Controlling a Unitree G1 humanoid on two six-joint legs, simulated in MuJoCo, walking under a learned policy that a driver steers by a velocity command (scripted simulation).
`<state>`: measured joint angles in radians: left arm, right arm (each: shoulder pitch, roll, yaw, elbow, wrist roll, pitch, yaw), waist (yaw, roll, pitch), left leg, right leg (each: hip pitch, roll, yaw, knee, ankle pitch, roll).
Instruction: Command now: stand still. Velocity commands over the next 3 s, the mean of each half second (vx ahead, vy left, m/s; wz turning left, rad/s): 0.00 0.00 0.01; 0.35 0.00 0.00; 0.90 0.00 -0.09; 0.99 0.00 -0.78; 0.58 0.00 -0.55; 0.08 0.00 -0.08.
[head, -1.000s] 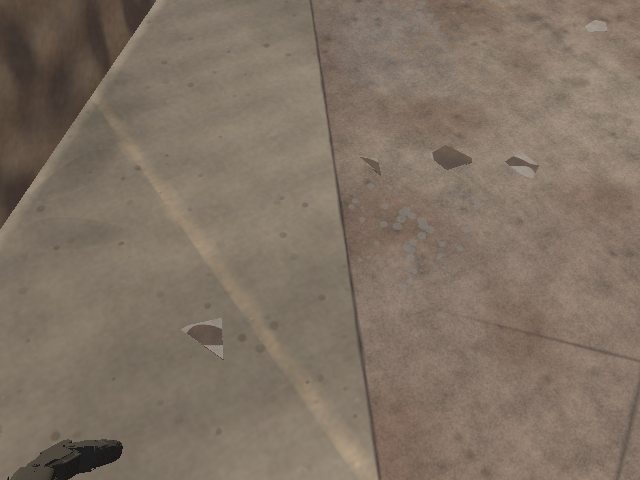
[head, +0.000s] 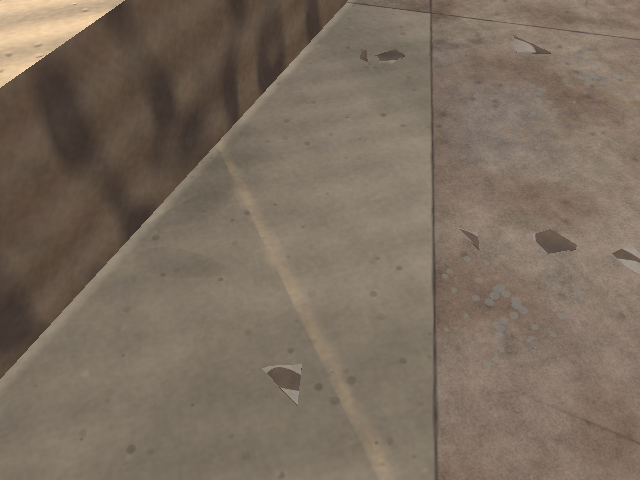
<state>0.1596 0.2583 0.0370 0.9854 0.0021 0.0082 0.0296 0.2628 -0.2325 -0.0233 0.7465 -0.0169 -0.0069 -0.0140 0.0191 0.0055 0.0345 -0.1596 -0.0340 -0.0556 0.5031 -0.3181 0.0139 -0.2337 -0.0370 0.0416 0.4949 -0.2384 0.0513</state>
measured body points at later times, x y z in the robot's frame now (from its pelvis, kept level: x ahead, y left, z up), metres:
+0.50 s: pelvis +0.00 +0.00 +0.00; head +0.01 +0.00 +0.45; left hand +0.05 +0.26 -0.15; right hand +0.05 -0.26 -0.14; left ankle -0.03 +0.11 -0.74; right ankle +0.02 -0.15 -0.74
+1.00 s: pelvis +0.08 -0.07 -0.01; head +0.09 -0.09 +0.44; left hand +0.09 +0.20 -0.14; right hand +0.16 -0.33 -0.15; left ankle +0.01 +0.09 -0.65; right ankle +0.05 -0.17 -0.74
